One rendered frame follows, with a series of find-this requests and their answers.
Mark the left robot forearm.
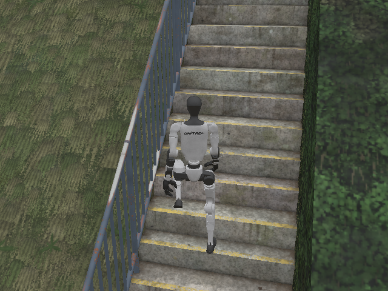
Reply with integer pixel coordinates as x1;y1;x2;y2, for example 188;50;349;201
164;149;175;181

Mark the robot right shin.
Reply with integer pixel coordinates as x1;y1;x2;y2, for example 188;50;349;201
206;204;215;246

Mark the right robot hand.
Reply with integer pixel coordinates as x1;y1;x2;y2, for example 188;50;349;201
204;161;218;172

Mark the right robot forearm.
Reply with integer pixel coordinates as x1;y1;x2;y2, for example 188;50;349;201
211;147;219;165

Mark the left robot hand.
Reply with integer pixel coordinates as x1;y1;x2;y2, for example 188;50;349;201
163;179;177;196

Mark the robot left foot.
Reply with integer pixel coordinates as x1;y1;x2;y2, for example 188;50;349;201
173;199;182;208

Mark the robot right upper arm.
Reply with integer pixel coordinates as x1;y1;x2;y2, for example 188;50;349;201
207;122;219;155

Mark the robot left upper arm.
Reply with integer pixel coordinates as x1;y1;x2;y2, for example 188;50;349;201
169;122;181;158

